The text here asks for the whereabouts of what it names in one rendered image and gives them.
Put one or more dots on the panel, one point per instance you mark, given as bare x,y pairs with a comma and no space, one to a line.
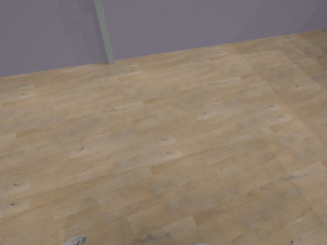
104,30

